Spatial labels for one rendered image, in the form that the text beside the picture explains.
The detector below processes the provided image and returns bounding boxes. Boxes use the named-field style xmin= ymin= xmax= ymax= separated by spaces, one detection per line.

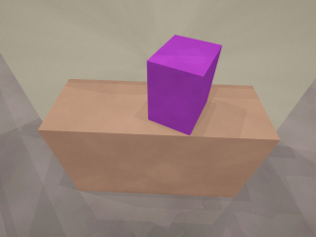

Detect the carton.
xmin=146 ymin=35 xmax=222 ymax=135

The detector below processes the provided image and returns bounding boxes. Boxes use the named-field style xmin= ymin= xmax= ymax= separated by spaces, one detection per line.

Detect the pedestal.
xmin=38 ymin=79 xmax=280 ymax=198

